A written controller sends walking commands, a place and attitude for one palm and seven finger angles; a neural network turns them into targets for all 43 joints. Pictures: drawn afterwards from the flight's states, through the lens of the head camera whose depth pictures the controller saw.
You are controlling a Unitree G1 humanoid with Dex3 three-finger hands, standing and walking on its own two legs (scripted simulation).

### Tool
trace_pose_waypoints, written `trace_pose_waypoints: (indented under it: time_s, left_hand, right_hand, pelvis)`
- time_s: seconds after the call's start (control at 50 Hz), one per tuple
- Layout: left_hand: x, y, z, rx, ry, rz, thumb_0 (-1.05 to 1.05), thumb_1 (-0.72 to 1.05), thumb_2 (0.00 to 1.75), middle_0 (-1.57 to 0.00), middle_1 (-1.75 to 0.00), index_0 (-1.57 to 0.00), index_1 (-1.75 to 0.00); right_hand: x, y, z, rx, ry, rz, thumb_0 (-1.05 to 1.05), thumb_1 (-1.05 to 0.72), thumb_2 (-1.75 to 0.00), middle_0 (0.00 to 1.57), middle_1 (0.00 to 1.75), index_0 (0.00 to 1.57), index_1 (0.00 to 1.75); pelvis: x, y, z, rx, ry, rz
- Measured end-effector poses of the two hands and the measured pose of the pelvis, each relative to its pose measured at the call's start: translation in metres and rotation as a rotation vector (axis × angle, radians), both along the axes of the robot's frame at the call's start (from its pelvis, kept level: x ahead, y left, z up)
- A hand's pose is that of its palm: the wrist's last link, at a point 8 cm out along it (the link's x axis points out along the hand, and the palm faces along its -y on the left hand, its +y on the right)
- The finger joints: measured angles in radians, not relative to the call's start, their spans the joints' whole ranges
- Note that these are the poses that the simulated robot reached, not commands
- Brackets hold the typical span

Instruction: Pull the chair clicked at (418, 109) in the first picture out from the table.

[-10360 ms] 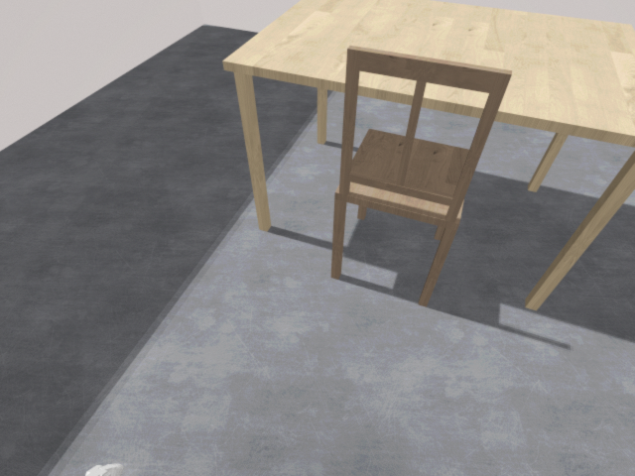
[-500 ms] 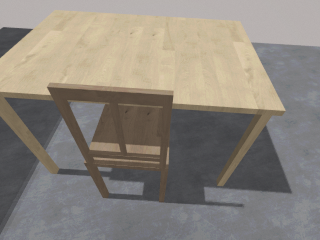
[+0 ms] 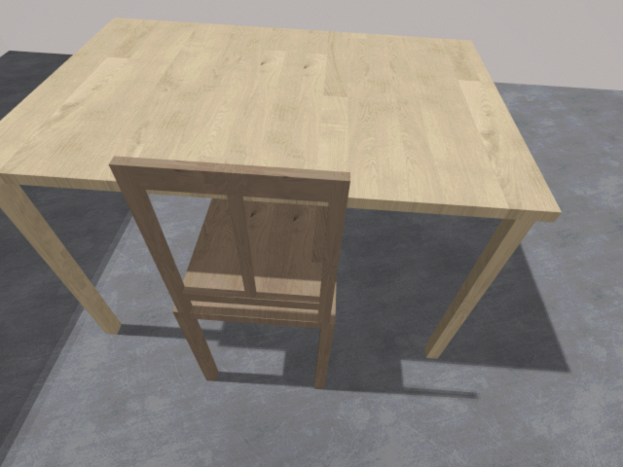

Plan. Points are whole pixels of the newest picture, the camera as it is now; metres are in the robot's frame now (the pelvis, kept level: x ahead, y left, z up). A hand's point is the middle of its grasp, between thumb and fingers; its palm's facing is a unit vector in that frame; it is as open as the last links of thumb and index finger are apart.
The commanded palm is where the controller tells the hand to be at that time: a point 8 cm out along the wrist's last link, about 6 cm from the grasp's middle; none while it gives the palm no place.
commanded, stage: look again from close up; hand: left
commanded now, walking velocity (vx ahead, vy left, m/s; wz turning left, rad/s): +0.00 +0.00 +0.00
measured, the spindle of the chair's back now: (244, 251) +0.49 +0.16 -0.09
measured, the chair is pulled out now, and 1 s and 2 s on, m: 0.00 0.00 0.00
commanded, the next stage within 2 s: raise the hand toward the chair's back in 1.06 s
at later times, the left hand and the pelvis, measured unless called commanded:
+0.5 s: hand out of the picture +0.04 +0.16 -0.17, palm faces +0.01 -0.97 -0.23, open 7.3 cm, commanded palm none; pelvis +0.02 -0.02 +0.00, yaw -1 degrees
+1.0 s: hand out of the picture +0.03 +0.14 -0.17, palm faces +0.01 -0.98 -0.21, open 7.3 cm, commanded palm none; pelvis +0.02 -0.04 +0.00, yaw -1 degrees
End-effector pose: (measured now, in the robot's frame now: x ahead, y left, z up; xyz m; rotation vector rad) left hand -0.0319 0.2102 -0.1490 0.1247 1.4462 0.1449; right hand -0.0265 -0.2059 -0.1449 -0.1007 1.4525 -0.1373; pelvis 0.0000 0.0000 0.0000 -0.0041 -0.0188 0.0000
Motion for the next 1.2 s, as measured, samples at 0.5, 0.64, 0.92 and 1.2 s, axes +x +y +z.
trace_pose_waypoints:
  time_s: [0.5,0.64,0.92,1.2]
  left_hand:
    - [0.062,-0.005,0.012,0.060,-0.111,-0.034,0.01,0.91,0.89,-0.20,-0.30,-0.20,-0.29]
    - [0.072,-0.012,0.012,0.060,-0.124,-0.041,0.01,0.92,0.89,-0.20,-0.30,-0.20,-0.29]
    - [0.061,-0.024,0.010,0.044,-0.085,-0.032,0.00,0.91,0.89,-0.20,-0.30,-0.20,-0.29]
    - [0.053,-0.026,0.011,0.039,-0.105,0.030,0.01,0.92,0.89,-0.20,-0.30,-0.21,-0.29]
  right_hand:
    - [0.057,-0.038,-0.008,-0.015,-0.127,0.034,0.01,-0.91,-0.90,0.20,0.30,0.20,0.30]
    - [0.055,-0.046,-0.007,-0.017,-0.104,0.033,0.01,-0.91,-0.90,0.20,0.30,0.20,0.30]
    - [0.045,-0.052,-0.005,-0.015,-0.061,0.025,0.01,-0.91,-0.90,0.20,0.30,0.20,0.30]
    - [0.042,-0.049,-0.003,-0.022,-0.076,0.021,0.01,-0.91,-0.90,0.20,0.30,0.20,0.30]
  pelvis:
    - [0.018,-0.021,-0.001,0.020,-0.003,-0.012]
    - [0.020,-0.030,-0.001,0.019,-0.002,-0.011]
    - [0.021,-0.039,0.001,0.016,-0.003,-0.011]
    - [0.017,-0.038,0.000,0.005,-0.002,-0.006]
